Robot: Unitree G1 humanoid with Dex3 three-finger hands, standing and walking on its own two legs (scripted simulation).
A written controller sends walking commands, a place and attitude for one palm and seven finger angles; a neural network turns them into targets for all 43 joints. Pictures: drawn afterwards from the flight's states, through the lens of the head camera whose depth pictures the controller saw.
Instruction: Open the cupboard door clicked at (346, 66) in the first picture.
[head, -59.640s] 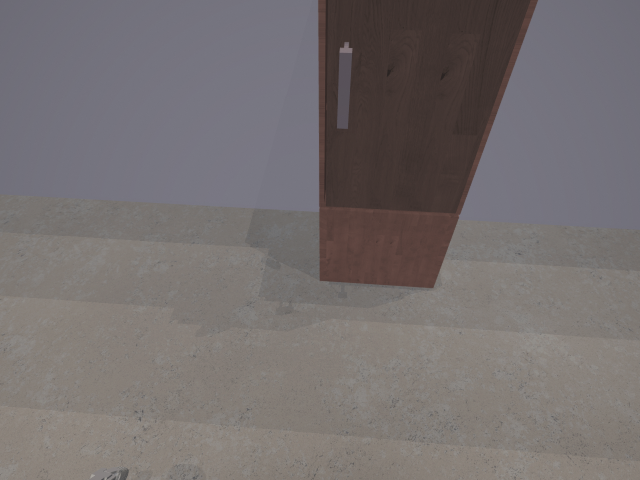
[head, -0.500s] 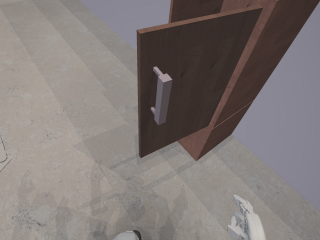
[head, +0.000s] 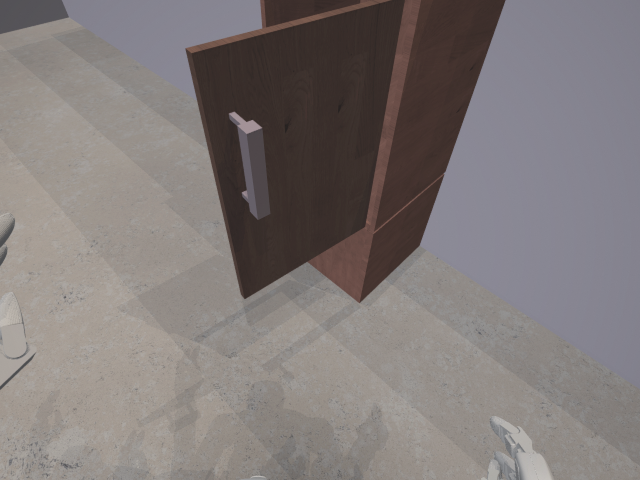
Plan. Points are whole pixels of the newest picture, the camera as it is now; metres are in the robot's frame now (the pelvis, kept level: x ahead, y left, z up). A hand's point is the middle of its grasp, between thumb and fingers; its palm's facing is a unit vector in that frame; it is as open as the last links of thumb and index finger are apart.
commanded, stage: stop stepping back and stand still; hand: left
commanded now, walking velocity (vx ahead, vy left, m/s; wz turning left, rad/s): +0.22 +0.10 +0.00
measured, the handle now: (248, 167) +0.58 +0.13 +0.06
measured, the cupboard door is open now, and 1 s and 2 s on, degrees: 82 82 82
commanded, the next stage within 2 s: let the arm hang, fingers relaxed in 0.70 s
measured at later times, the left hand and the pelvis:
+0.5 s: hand out of the picture +0.15 +0.30 +0.16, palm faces +0.41 -0.78 -0.47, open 7.4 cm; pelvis -0.04 +0.03 +0.01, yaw +1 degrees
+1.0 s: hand out of the picture +0.09 +0.29 -0.10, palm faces +0.02 -0.93 -0.37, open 7.4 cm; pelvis -0.06 +0.05 +0.00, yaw +3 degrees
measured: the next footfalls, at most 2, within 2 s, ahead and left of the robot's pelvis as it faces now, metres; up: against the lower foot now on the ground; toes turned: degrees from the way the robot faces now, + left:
left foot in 0.16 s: +0.05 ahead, +0.15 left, +0.00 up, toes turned +4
